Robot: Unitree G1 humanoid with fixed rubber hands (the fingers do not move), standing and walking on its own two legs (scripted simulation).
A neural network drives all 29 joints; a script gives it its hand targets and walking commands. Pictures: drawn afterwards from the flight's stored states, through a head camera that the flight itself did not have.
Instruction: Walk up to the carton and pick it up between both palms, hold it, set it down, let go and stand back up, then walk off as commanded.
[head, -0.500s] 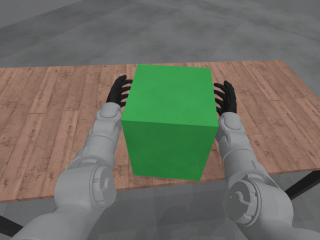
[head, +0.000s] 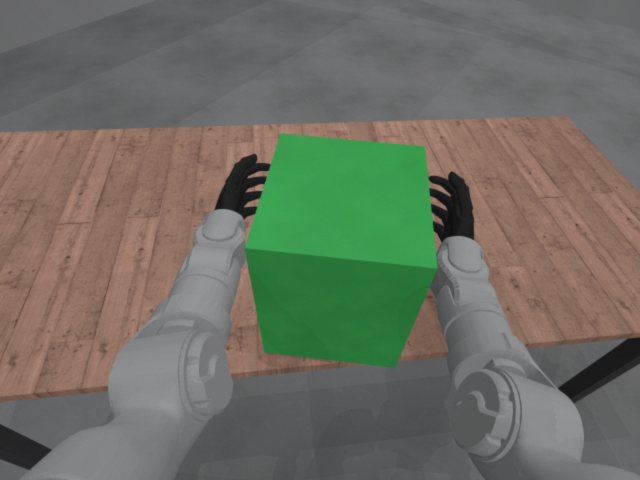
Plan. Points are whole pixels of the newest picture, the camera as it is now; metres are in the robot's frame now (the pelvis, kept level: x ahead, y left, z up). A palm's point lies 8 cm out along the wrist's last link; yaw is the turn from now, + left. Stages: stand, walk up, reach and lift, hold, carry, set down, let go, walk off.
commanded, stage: set down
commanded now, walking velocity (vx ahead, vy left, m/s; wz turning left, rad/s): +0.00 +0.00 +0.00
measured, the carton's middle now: (339, 255) +0.42 -0.05 +0.03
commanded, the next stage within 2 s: none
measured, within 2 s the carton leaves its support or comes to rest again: neither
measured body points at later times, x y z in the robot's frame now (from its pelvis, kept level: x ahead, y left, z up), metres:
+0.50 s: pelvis +0.00 +0.00 +0.00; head +0.02 +0.03 +0.45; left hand +0.46 +0.10 +0.10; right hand +0.40 -0.19 +0.10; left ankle +0.00 +0.08 -0.75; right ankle -0.03 -0.16 -0.75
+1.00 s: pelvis +0.00 +0.00 +0.00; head +0.02 +0.02 +0.45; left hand +0.46 +0.10 +0.09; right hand +0.39 -0.20 +0.09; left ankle +0.00 +0.08 -0.75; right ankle -0.03 -0.16 -0.75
